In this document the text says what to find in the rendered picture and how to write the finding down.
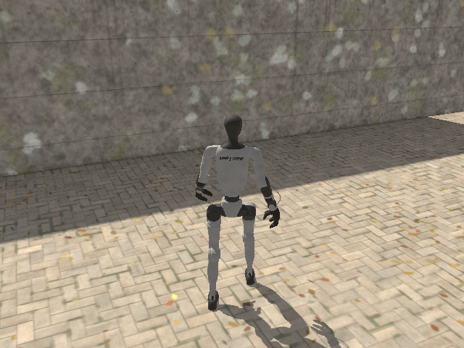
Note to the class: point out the robot left forearm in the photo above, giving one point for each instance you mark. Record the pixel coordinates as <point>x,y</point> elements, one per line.
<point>199,186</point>

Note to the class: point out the robot left foot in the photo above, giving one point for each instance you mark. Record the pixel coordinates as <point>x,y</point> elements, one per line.
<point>212,304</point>

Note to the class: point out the robot right shin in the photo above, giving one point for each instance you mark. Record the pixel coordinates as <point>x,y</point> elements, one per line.
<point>249,255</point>

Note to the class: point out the robot right forearm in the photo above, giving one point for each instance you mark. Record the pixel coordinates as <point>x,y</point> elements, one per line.
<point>268,196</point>

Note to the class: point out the robot right upper arm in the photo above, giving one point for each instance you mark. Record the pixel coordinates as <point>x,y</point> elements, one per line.
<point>259,167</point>

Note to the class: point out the right robot hand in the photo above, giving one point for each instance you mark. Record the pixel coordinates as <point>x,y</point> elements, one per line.
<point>275,218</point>

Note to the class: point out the robot left upper arm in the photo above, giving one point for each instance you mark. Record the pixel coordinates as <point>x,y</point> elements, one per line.
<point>209,153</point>

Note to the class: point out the left robot hand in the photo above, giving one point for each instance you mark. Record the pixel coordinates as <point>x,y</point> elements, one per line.
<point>199,196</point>

